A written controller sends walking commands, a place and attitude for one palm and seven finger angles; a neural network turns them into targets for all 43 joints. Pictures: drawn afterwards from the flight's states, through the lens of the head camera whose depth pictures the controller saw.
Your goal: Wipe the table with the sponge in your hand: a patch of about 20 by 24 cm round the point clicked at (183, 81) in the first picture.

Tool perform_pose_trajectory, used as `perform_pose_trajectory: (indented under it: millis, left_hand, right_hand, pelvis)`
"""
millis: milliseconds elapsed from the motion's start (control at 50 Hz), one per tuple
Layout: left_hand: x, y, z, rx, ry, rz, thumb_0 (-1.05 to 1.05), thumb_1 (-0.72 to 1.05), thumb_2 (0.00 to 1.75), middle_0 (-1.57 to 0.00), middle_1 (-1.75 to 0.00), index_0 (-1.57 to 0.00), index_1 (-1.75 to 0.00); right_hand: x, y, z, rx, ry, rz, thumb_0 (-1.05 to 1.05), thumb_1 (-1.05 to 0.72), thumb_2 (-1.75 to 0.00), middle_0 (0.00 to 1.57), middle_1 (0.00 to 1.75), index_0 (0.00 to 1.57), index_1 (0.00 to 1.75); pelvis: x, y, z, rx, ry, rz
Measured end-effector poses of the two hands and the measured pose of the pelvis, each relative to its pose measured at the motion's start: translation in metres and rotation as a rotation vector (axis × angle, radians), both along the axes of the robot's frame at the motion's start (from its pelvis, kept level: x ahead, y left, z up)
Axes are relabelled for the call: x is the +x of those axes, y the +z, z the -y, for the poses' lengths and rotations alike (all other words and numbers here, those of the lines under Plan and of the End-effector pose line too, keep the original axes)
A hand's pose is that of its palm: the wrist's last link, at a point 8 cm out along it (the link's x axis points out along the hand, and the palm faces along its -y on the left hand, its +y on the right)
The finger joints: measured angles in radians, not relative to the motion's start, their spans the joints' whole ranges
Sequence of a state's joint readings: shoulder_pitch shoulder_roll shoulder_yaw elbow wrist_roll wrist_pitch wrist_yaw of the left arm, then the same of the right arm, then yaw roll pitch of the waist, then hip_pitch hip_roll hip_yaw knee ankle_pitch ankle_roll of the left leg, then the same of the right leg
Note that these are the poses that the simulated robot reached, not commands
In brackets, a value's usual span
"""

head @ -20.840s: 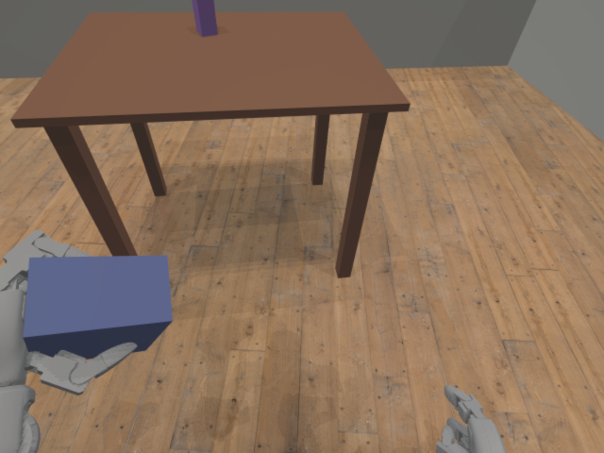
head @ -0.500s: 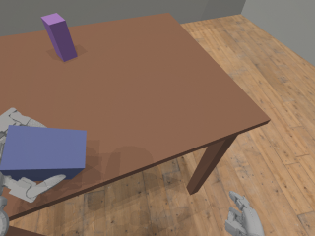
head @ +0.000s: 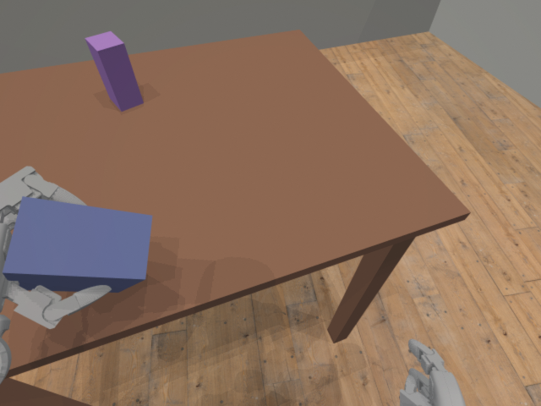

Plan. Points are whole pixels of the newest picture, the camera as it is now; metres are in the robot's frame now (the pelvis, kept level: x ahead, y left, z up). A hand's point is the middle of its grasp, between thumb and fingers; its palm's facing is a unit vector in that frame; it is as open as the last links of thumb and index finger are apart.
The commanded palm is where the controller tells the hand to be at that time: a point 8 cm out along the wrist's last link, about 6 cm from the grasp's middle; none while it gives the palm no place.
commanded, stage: come to a stop and stand still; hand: left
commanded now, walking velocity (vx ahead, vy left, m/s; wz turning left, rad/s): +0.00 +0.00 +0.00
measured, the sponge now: (97, 255) +0.24 +0.21 +0.16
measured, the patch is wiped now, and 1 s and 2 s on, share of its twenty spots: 0.00 0.00 0.00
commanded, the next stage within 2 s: look again from close up in 0.82 s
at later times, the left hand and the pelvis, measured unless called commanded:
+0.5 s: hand out of the picture +0.24 +0.32 +0.17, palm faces +0.40 -0.83 -0.38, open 10.7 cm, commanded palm +0.17 +0.34 +0.18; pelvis +0.00 +0.07 +0.01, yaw -2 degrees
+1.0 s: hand out of the picture +0.23 +0.32 +0.17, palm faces +0.37 -0.85 -0.38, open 10.7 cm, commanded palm +0.17 +0.36 +0.18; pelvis +0.00 +0.09 +0.01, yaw -2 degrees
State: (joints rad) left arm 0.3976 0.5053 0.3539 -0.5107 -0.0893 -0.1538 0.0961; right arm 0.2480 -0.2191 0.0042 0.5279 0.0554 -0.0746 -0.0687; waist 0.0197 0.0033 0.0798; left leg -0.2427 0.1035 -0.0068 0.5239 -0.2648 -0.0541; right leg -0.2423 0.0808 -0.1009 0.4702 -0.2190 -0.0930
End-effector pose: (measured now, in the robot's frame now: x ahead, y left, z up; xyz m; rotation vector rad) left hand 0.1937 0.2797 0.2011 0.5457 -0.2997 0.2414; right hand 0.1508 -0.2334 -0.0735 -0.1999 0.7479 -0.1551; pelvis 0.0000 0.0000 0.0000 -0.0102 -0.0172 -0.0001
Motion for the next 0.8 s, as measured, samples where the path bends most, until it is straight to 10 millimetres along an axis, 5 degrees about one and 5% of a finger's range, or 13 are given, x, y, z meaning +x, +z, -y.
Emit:
perform_pose_trajectory:
  millis: [60, 120, 300, 540, 800]
  left_hand:
    - [0.009, 0.028, -0.025, 0.097, 0.051, 0.126, -0.01, -0.56, 1.03, -0.69, -1.34, -0.69, -1.33]
    - [0.012, 0.031, -0.045, 0.082, 0.114, 0.154, -0.01, -0.56, 1.03, -0.69, -1.34, -0.69, -1.33]
    - [-0.006, -0.053, -0.029, -0.150, 0.049, -0.128, -0.01, -0.55, 1.03, -0.69, -1.34, -0.69, -1.33]
    - [0.005, -0.010, -0.078, -0.084, 0.093, 0.059, -0.01, -0.55, 1.03, -0.69, -1.34, -0.69, -1.33]
    - [-0.001, -0.038, -0.092, -0.134, 0.103, -0.049, -0.01, -0.55, 1.03, -0.69, -1.34, -0.69, -1.33]
  right_hand:
    - [0.000, -0.002, -0.007, 0.000, 0.068, 0.014, 0.01, -0.91, -0.90, 0.20, 0.30, 0.20, 0.30]
    - [-0.002, -0.001, -0.010, 0.015, 0.086, 0.040, 0.01, -0.91, -0.90, 0.20, 0.30, 0.20, 0.30]
    - [-0.012, 0.002, -0.027, -0.017, 0.058, 0.019, 0.01, -0.91, -0.90, 0.20, 0.30, 0.20, 0.30]
    - [0.016, 0.020, -0.077, -0.016, 0.083, 0.091, 0.02, -0.91, -0.90, 0.20, 0.30, 0.20, 0.30]
    - [0.018, 0.014, -0.108, 0.007, 0.108, 0.051, 0.01, -0.91, -0.90, 0.20, 0.30, 0.20, 0.30]
  pelvis:
    - [-0.003, -0.001, 0.000, 0.004, -0.019, -0.010]
    - [-0.002, -0.001, -0.006, 0.006, -0.036, -0.023]
    - [0.004, 0.003, -0.037, 0.008, -0.047, -0.002]
    - [0.001, 0.005, -0.071, -0.004, -0.044, 0.011]
    - [0.003, 0.005, -0.087, -0.001, -0.042, 0.015]
